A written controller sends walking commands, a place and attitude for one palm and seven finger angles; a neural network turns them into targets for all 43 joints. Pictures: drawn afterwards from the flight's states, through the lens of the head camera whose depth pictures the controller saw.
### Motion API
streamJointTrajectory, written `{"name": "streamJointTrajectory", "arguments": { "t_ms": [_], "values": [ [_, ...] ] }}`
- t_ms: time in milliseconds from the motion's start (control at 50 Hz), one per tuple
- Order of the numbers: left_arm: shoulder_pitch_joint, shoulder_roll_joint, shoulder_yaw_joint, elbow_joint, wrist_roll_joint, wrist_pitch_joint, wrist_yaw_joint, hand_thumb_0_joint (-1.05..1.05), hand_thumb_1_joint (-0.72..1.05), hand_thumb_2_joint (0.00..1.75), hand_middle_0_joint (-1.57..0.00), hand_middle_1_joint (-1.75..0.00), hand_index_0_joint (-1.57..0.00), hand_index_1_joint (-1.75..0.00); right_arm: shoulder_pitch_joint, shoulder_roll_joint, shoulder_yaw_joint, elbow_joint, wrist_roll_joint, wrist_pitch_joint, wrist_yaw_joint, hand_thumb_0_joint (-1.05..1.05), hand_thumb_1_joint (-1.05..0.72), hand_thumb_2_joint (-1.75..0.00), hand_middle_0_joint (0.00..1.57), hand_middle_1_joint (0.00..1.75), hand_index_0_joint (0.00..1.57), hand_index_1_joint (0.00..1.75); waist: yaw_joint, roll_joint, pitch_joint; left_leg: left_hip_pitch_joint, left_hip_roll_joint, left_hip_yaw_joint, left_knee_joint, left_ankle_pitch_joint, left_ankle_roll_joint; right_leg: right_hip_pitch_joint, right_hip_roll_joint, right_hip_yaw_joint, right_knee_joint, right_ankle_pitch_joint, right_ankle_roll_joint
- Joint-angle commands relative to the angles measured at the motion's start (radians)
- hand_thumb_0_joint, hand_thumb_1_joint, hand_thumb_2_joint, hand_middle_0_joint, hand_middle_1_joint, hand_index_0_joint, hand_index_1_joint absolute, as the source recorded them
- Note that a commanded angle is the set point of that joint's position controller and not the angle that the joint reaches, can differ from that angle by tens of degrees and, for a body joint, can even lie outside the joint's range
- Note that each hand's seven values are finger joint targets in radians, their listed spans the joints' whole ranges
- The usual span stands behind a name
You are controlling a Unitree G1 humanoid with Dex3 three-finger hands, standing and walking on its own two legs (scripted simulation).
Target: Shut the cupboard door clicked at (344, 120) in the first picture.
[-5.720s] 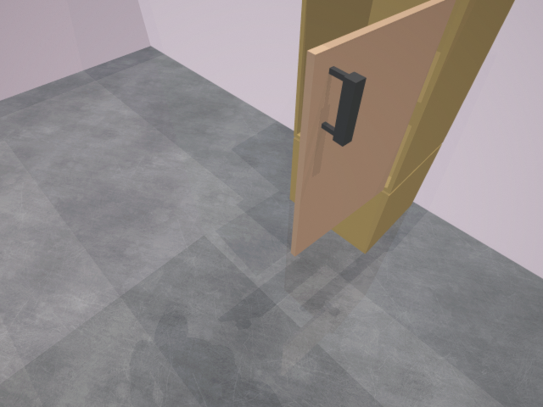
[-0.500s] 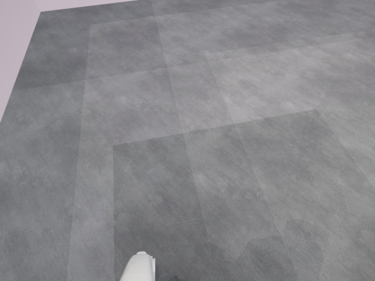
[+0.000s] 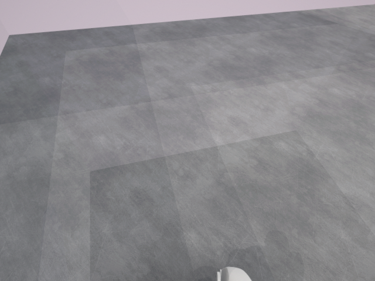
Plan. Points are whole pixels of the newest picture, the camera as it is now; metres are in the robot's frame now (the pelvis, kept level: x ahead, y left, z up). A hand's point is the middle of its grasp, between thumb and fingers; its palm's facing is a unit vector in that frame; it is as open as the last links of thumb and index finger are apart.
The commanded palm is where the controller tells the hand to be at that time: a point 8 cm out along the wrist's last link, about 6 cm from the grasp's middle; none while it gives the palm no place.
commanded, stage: walk around to get in front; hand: left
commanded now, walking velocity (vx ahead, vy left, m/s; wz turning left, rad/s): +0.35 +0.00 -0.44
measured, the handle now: out of the picture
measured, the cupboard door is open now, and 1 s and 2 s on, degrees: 85 85 85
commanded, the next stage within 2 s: walk to a spot facing it in 0.08 s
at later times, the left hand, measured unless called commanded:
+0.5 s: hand (166, 193) +0.37 +0.09 -0.16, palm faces +0.01 -0.98 -0.18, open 7.1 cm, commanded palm none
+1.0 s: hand (137, 194) +0.36 +0.18 -0.17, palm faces +0.29 -0.91 -0.28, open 7.4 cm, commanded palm none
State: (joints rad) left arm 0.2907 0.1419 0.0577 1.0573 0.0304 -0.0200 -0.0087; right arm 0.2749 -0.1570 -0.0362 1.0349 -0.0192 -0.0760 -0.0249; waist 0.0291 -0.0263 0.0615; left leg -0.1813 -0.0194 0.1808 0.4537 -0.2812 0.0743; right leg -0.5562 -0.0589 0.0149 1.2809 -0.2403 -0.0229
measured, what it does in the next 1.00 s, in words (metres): walks ahead, turning left: right foot, then left foot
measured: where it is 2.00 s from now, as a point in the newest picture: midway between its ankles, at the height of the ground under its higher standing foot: (210, 243)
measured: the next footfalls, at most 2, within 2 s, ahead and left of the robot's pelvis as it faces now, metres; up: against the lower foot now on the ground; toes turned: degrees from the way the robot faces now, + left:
right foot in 0.28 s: +0.29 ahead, -0.15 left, +0.00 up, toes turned -12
left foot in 0.72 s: +0.39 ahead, +0.07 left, +0.00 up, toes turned +16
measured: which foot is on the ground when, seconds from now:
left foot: down 0.00-0.28, up 0.30-0.70, down 0.72-1.00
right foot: up 0.00-0.26, down 0.28-0.72, up 0.74-1.00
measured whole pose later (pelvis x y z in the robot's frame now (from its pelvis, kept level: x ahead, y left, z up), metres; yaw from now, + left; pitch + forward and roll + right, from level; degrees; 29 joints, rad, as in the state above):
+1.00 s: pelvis +0.33 -0.06 +0.00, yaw +17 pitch +3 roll -1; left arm 0.13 0.25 0.08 0.92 0.02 0.05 0.02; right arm 0.17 -0.22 -0.05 0.92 -0.02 0.03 0.00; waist -0.02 0.01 0.09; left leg -0.39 -0.01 -0.01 0.52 -0.18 0.03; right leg -0.49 -0.06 0.00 1.00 -0.43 0.09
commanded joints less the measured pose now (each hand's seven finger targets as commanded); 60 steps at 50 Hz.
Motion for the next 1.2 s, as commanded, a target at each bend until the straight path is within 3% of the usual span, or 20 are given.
{"name": "streamJointTrajectory", "arguments": {
  "t_ms": [0, 140, 220, 240, 260, 280, 300, 400, 640, 660, 680, 700, 720, 760, 840, 960, 1060, 1100, 1120, 1180],
  "values": [
    [0.028, 0.012, 0.007, -0.050, 0.003, 0.004, -0.016, 0.00, 0.90, 0.90, -0.20, -0.30, -0.20, -0.30, 0.145, -0.091, -0.015, -0.009, 0.002, -0.021, 0.000, 0.00, -0.90, -0.90, 0.20, 0.30, 0.20, 0.30, -0.009, 0.100, 0.010, 0.018, 0.267, -0.090, -0.256, 0.425, 0.023, -0.083, -0.046, -0.019, -0.119, 0.112, 0.020],
    [-0.198, 0.029, -0.005, -0.118, -0.007, -0.005, -0.030, 0.00, 0.90, 0.90, -0.20, -0.30, -0.20, -0.30, 0.281, -0.120, -0.010, 0.039, -0.008, -0.003, -0.003, 0.00, -0.90, -0.90, 0.20, 0.30, 0.20, 0.30, -0.073, 0.128, 0.093, 0.139, 0.294, 0.004, -0.228, 0.651, 0.011, -0.049, 0.001, -0.142, -0.517, 0.144, -0.023],
    [0.000, 0.068, -0.004, -0.055, -0.005, -0.037, -0.005, 0.00, 0.90, 0.90, -0.20, -0.30, -0.20, -0.30, 0.282, -0.146, -0.001, 0.074, -0.002, 0.010, -0.009, 0.00, -0.90, -0.90, 0.20, 0.30, 0.20, 0.30, 0.019, 0.129, -0.037, 0.178, 0.299, -0.015, 0.053, 1.056, 0.001, 0.269, 0.088, -0.178, -0.667, 0.100, -0.072],
    [0.137, 0.105, 0.008, -0.014, -0.002, -0.051, 0.001, 0.00, 0.90, 0.90, -0.20, -0.30, -0.20, -0.30, 0.245, -0.152, -0.001, 0.066, 0.009, 0.009, -0.006, 0.00, -0.90, -0.90, 0.20, 0.30, 0.20, 0.30, 0.087, 0.116, -0.125, 0.097, 0.254, -0.009, 0.228, 0.960, -0.024, 0.486, 0.069, -0.158, -0.754, 0.224, -0.077],
    [0.257, 0.210, 0.034, 0.020, 0.005, -0.064, 0.017, 0.00, 0.90, 0.90, -0.20, -0.30, -0.20, -0.30, 0.272, -0.109, -0.001, 0.055, 0.026, 0.010, 0.003, 0.00, -0.90, -0.90, 0.20, 0.30, 0.20, 0.30, 0.121, -0.064, -0.253, -0.144, 0.137, 0.012, 0.522, 0.529, -0.059, 0.784, -0.164, 0.087, -0.728, 0.614, -0.156],
    [0.288, 0.281, 0.044, 0.035, -0.014, -0.067, 0.021, 0.00, 0.90, 0.90, -0.20, -0.30, -0.20, -0.30, 0.326, -0.067, 0.002, 0.048, 0.037, 0.011, -0.005, 0.00, -0.90, -0.90, 0.20, 0.30, 0.20, 0.30, 0.081, -0.185, -0.386, -0.289, 0.009, -0.075, 0.868, -0.348, -0.092, 0.906, -0.453, 0.378, -0.779, 0.982, -0.281],
    [0.200, 0.260, 0.027, 0.008, -0.027, -0.062, 0.029, 0.00, 0.90, 0.90, -0.20, -0.30, -0.20, -0.30, 0.261, -0.072, 0.004, 0.045, 0.039, 0.025, -0.009, 0.00, -0.90, -0.90, 0.20, 0.30, 0.20, 0.30, 0.065, -0.097, -0.316, -0.294, 0.070, -0.212, 0.914, -0.324, -0.077, 0.750, -0.445, 0.298, -0.850, 0.872, -0.274],
    [-0.077, 0.116, -0.014, -0.060, -0.020, -0.049, 0.039, 0.00, 0.90, 0.90, -0.20, -0.30, -0.20, -0.30, 0.207, 0.006, 0.001, 0.050, 0.015, 0.087, 0.006, 0.00, -0.90, -0.90, 0.20, 0.30, 0.20, 0.30, -0.077, -0.071, -0.052, -0.269, 0.137, -0.183, 0.759, -0.113, -0.109, 0.299, -0.289, -0.097, -0.970, 0.631, -0.095],
    [-0.119, 0.203, 0.037, -0.119, -0.008, -0.010, 0.034, 0.00, 0.90, 0.90, -0.20, -0.30, -0.20, -0.30, 0.008, -0.097, -0.031, -0.088, -0.006, 0.099, 0.041, 0.00, -0.90, -0.90, 0.20, 0.30, 0.20, 0.30, -0.082, -0.088, -0.068, -0.158, 0.061, -0.034, 0.186, 0.033, -0.098, 0.412, -0.293, -0.252, -0.703, 0.518, -0.036],
    [-0.120, 0.201, 0.036, -0.128, -0.013, -0.004, 0.033, 0.00, 0.90, 0.90, -0.20, -0.30, -0.20, -0.30, 0.073, -0.141, -0.044, -0.083, -0.010, 0.095, 0.043, 0.00, -0.90, -0.90, 0.20, 0.30, 0.20, 0.30, -0.117, 0.021, -0.120, -0.014, 0.073, -0.077, 0.091, 0.214, -0.082, 0.343, -0.266, -0.269, -0.548, 0.396, 0.000],
    [-0.107, 0.150, 0.031, -0.162, -0.027, 0.005, 0.028, 0.00, 0.90, 0.90, -0.20, -0.30, -0.20, -0.30, 0.126, -0.253, -0.068, -0.092, -0.021, 0.084, 0.036, 0.00, -0.90, -0.90, 0.20, 0.30, 0.20, 0.30, -0.136, 0.329, -0.169, 0.102, 0.307, -0.434, -0.018, 0.584, 0.045, 0.136, -0.118, -0.289, -0.295, -0.093, 0.079],
    [-0.164, 0.129, 0.016, -0.213, -0.024, 0.017, 0.028, 0.00, 0.90, 0.90, -0.20, -0.30, -0.20, -0.30, 0.147, -0.328, -0.081, -0.094, -0.013, 0.088, 0.021, 0.00, -0.90, -0.90, 0.20, 0.30, 0.20, 0.30, -0.151, 0.400, -0.212, 0.125, 0.469, -0.679, -0.071, 0.821, 0.174, 0.017, -0.018, -0.147, -0.078, -0.508, 0.097],
    [-0.185, 0.153, 0.019, -0.229, -0.013, 0.029, 0.033, 0.00, 0.90, 0.90, -0.20, -0.30, -0.20, -0.30, 0.115, -0.326, -0.082, -0.097, -0.009, 0.093, 0.016, 0.00, -0.90, -0.90, 0.20, 0.30, 0.20, 0.30, -0.129, 0.236, -0.205, 0.069, 0.468, -0.617, -0.097, 0.523, 0.186, 0.021, -0.036, -0.037, -0.018, -0.454, 0.077],
    [-0.213, 0.144, 0.029, -0.216, -0.003, 0.034, 0.028, 0.00, 0.90, 0.90, -0.20, -0.30, -0.20, -0.30, -0.005, -0.283, -0.074, -0.148, -0.011, 0.087, 0.006, 0.00, -0.90, -0.90, 0.20, 0.30, 0.20, 0.30, -0.085, 0.221, -0.120, -0.058, 0.364, -0.592, -0.142, 0.181, 0.119, -0.050, -0.052, -0.018, 0.007, -0.282, 0.095],
    [-0.129, 0.151, 0.029, -0.180, -0.004, 0.043, 0.018, 0.00, 0.90, 0.90, -0.20, -0.30, -0.20, -0.30, -0.065, -0.257, -0.064, -0.172, -0.006, 0.074, 0.003, 0.00, -0.90, -0.90, 0.20, 0.30, 0.20, 0.30, -0.044, 0.154, -0.131, -0.044, 0.251, -0.415, -0.118, 0.260, 0.071, -0.006, -0.026, -0.010, -0.098, -0.147, 0.110],
    [-0.157, 0.142, 0.019, -0.219, -0.011, 0.041, 0.024, 0.00, 0.90, 0.90, -0.20, -0.30, -0.20, -0.30, -0.041, -0.276, -0.082, -0.173, -0.010, 0.092, 0.012, 0.00, -0.90, -0.90, 0.20, 0.30, 0.20, 0.30, -0.070, 0.153, -0.165, 0.003, 0.251, -0.468, -0.082, 0.272, 0.095, 0.074, 0.019, -0.028, -0.377, -0.214, 0.113],
    [-0.005, 0.174, 0.027, -0.188, -0.017, 0.023, 0.030, 0.00, 0.90, 0.90, -0.20, -0.30, -0.20, -0.30, -0.135, -0.264, -0.090, -0.200, 0.002, 0.111, 0.019, 0.00, -0.90, -0.90, 0.20, 0.30, 0.20, 0.30, 0.000, 0.151, -0.158, -0.191, 0.165, -0.474, 0.022, 0.183, 0.027, 0.402, 0.053, -0.058, -0.808, -0.014, 0.092],
    [0.028, 0.332, 0.057, -0.195, 0.008, 0.007, 0.044, 0.00, 0.90, 0.90, -0.20, -0.30, -0.20, -0.30, -0.148, -0.139, -0.075, -0.231, 0.013, 0.108, 0.029, 0.00, -0.90, -0.90, 0.20, 0.30, 0.20, 0.30, 0.031, -0.330, -0.115, -0.517, -0.079, -0.206, 0.456, -0.304, -0.125, 0.554, -0.395, 0.413, -1.052, 0.040, -0.066],
    [-0.009, 0.322, 0.045, -0.205, -0.002, 0.008, 0.049, 0.00, 0.90, 0.90, -0.20, -0.30, -0.20, -0.30, -0.167, -0.203, -0.082, -0.223, 0.003, 0.113, 0.033, 0.00, -0.90, -0.90, 0.20, 0.30, 0.20, 0.30, 0.014, -0.236, -0.075, -0.475, -0.011, -0.264, 0.673, -0.334, -0.109, 0.394, -0.455, 0.386, -1.033, 0.116, -0.123],
    [-0.135, 0.212, 0.020, -0.225, -0.009, 0.002, 0.049, 0.00, 0.90, 0.90, -0.20, -0.30, -0.20, -0.30, -0.117, -0.174, -0.077, -0.164, -0.002, 0.134, 0.045, 0.00, -0.90, -0.90, 0.20, 0.30, 0.20, 0.30, -0.072, -0.158, -0.045, -0.453, 0.045, -0.234, 0.823, -0.162, -0.135, 0.388, -0.273, 0.105, -0.928, 0.376, -0.084]
  ]
}}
